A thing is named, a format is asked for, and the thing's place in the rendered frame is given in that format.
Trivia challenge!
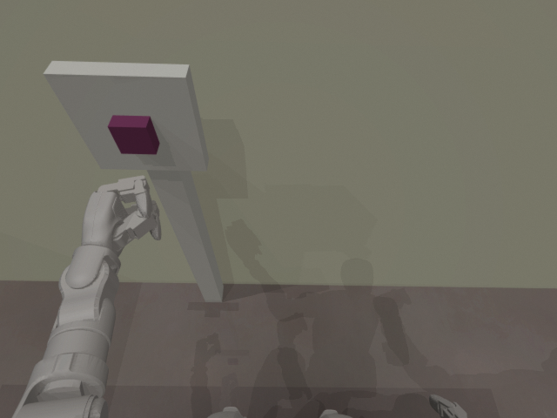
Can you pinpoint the robot right hand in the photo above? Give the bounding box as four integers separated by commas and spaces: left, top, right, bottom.
429, 394, 467, 418

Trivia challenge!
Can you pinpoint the button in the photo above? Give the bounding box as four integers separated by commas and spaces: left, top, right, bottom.
108, 115, 160, 154

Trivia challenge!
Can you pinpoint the robot left shin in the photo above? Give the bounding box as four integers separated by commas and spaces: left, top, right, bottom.
223, 407, 240, 414

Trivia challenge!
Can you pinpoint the left robot forearm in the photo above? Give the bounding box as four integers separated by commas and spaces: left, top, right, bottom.
11, 245, 121, 418

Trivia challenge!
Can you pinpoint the left robot upper arm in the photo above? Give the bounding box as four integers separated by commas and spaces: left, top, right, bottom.
15, 394, 108, 418

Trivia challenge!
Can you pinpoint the panel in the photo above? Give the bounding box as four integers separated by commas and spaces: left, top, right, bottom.
44, 61, 224, 302

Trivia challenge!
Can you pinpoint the robot left hand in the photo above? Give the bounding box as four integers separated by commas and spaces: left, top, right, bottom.
81, 175, 161, 257

